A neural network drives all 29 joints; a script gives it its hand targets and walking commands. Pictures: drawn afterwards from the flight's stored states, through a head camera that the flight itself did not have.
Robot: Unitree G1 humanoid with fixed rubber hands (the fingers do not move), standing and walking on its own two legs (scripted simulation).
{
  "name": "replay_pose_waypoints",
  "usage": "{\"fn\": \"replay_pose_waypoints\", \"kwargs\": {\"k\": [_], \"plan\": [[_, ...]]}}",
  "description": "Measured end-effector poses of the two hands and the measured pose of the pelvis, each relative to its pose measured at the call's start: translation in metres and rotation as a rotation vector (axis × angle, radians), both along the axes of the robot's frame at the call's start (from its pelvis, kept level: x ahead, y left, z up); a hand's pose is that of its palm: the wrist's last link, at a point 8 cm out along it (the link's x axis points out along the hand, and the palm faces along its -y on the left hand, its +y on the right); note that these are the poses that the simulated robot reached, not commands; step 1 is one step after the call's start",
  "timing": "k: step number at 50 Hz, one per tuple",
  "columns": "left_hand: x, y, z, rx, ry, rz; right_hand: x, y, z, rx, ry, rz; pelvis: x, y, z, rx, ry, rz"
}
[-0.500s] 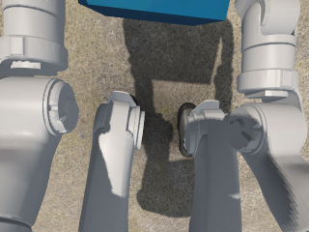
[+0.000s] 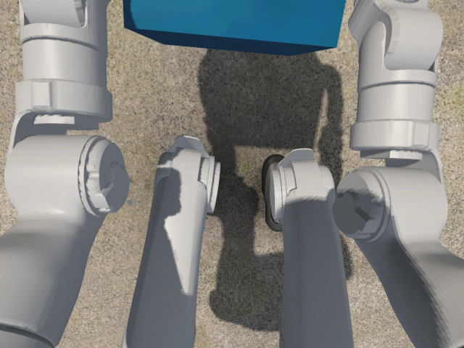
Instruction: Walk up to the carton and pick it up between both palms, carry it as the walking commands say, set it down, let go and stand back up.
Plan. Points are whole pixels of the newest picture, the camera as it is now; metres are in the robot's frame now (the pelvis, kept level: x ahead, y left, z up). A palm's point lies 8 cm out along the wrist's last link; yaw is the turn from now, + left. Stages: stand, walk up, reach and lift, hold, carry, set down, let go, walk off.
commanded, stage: reach and lift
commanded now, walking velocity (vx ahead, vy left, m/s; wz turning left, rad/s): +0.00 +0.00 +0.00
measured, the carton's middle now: out of the picture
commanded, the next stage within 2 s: none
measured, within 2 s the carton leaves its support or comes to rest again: neither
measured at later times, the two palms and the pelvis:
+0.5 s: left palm out of the picture +0.53 +0.20 -0.05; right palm out of the picture +0.53 -0.11 -0.05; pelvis +0.00 +0.00 +0.05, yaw +0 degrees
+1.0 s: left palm out of the picture +0.51 +0.19 +0.03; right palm out of the picture +0.51 -0.11 +0.03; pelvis +0.00 +0.00 +0.11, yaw +1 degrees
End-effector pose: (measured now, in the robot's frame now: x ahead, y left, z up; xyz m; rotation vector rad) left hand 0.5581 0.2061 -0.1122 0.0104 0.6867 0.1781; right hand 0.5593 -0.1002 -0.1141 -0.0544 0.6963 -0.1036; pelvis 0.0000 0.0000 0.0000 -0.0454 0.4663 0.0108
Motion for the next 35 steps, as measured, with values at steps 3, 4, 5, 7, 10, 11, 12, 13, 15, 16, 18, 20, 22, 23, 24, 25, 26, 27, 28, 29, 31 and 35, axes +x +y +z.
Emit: {"fn": "replay_pose_waypoints", "kwargs": {"k": [3,4,5,7,10,11,12,13,15,16,18,20,22,23,24,25,26,27,28,29,31,35], "plan": [[-0.002,-0.001,0.009,0.001,-0.002,-0.003,-0.002,-0.001,0.009,-0.004,-0.003,0.0,-0.001,0.0,0.006,0.0,-0.009,0.001],[-0.002,-0.001,0.012,0.002,-0.004,-0.005,-0.003,-0.001,0.012,-0.005,-0.004,0.0,-0.001,0.0,0.008,0.0,-0.012,0.001],[-0.003,-0.002,0.015,0.004,-0.005,-0.006,-0.004,-0.002,0.015,-0.006,-0.006,0.001,-0.002,0.0,0.01,-0.001,-0.015,0.001],[-0.005,-0.002,0.02,0.003,-0.006,-0.007,-0.006,-0.002,0.021,-0.007,-0.006,0.0,-0.002,0.0,0.014,0.0,-0.021,0.001],[-0.008,-0.004,0.028,0.004,-0.006,-0.009,-0.009,-0.004,0.029,-0.01,-0.007,0.001,-0.003,0.0,0.02,0.002,-0.031,0.001],[-0.009,-0.004,0.031,0.003,-0.006,-0.008,-0.01,-0.004,0.032,-0.01,-0.007,0.001,-0.003,-0.001,0.022,0.002,-0.034,0.001],[-0.01,-0.004,0.033,0.002,-0.005,-0.008,-0.011,-0.004,0.035,-0.01,-0.006,0.0,-0.003,-0.001,0.024,0.002,-0.037,0.002],[-0.011,-0.005,0.036,0.002,-0.004,-0.008,-0.012,-0.005,0.037,-0.011,-0.005,0.0,-0.003,-0.001,0.026,0.003,-0.041,0.002],[-0.013,-0.006,0.04,0.003,-0.001,-0.009,-0.014,-0.005,0.042,-0.014,-0.003,0.002,-0.003,-0.001,0.03,0.003,-0.047,0.002],[-0.015,-0.006,0.043,0.006,-0.001,-0.011,-0.016,-0.006,0.045,-0.015,-0.002,0.003,-0.003,-0.001,0.032,0.003,-0.05,0.003],[-0.017,-0.006,0.048,0.006,0.001,-0.011,-0.018,-0.006,0.049,-0.016,0.0,0.003,-0.003,-0.001,0.036,0.003,-0.056,0.003],[-0.019,-0.007,0.053,0.01,0.002,-0.014,-0.021,-0.007,0.054,-0.017,0.0,0.003,-0.003,-0.002,0.041,0.003,-0.062,0.004],[-0.021,-0.008,0.058,0.008,0.003,-0.013,-0.023,-0.007,0.06,-0.017,0.001,0.003,-0.003,-0.002,0.045,0.005,-0.068,0.004],[-0.022,-0.008,0.06,0.008,0.004,-0.014,-0.024,-0.007,0.062,-0.017,0.001,0.003,-0.003,-0.002,0.047,0.005,-0.072,0.004],[-0.023,-0.008,0.063,0.009,0.003,-0.014,-0.025,-0.008,0.065,-0.018,0.001,0.003,-0.003,-0.002,0.049,0.006,-0.075,0.004],[-0.024,-0.008,0.066,0.009,0.004,-0.015,-0.026,-0.008,0.068,-0.019,0.002,0.004,-0.003,-0.002,0.051,0.007,-0.079,0.005],[-0.025,-0.008,0.069,0.01,0.004,-0.015,-0.027,-0.008,0.071,-0.02,0.002,0.005,-0.003,-0.002,0.053,0.007,-0.082,0.006],[-0.026,-0.008,0.072,0.011,0.005,-0.016,-0.028,-0.008,0.073,-0.021,0.003,0.005,-0.003,-0.002,0.055,0.007,-0.086,0.006],[-0.027,-0.008,0.074,0.011,0.006,-0.016,-0.029,-0.008,0.076,-0.021,0.004,0.005,-0.003,-0.002,0.058,0.007,-0.09,0.006],[-0.028,-0.009,0.077,0.011,0.006,-0.017,-0.03,-0.008,0.079,-0.022,0.004,0.006,-0.003,-0.002,0.06,0.007,-0.094,0.006],[-0.03,-0.009,0.083,0.012,0.005,-0.017,-0.032,-0.009,0.085,-0.024,0.003,0.007,-0.003,-0.002,0.064,0.007,-0.102,0.007],[-0.034,-0.01,0.095,0.014,0.002,-0.019,-0.035,-0.009,0.096,-0.026,0.0,0.01,-0.004,-0.002,0.073,0.009,-0.116,0.007]]}}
